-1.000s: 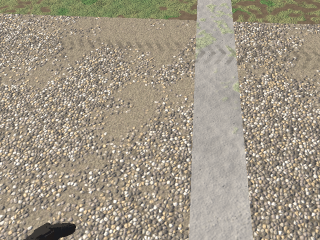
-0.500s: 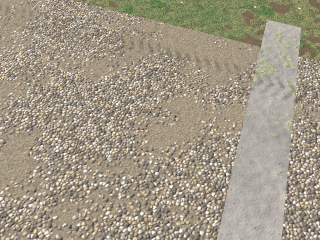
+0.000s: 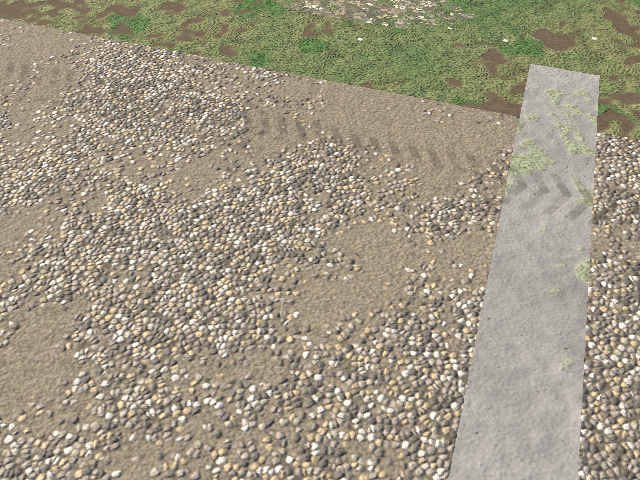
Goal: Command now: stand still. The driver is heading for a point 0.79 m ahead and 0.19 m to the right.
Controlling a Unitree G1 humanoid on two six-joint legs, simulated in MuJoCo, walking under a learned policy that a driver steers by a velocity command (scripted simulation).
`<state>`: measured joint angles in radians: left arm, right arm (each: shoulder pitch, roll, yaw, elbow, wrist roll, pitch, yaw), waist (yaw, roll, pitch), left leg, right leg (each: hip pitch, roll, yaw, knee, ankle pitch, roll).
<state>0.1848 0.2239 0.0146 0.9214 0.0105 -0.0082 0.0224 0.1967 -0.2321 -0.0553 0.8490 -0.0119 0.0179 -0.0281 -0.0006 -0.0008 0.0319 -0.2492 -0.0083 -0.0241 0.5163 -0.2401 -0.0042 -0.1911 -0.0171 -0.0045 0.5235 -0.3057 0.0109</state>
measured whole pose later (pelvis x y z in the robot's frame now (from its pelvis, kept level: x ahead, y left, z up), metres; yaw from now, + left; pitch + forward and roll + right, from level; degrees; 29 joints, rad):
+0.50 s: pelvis +0.03 +0.01 +0.00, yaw +0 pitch -1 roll +0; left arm 0.31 0.25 0.04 1.04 -0.03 -0.03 0.03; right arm 0.24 -0.22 -0.05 1.04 0.02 -0.04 -0.02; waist 0.01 -0.02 -0.01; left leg -0.27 -0.01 0.03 0.66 -0.42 0.06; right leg -0.15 -0.02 0.01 0.53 -0.36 -0.01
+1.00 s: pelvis +0.14 +0.00 -0.01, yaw -8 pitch +1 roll +1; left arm 0.05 0.25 0.07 0.85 0.00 -0.01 -0.02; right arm 0.19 -0.27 -0.06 0.99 -0.01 -0.01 -0.06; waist -0.01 0.01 0.06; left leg -0.24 -0.01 0.06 0.90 -0.57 -0.01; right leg -0.43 0.03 -0.03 0.60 -0.18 -0.09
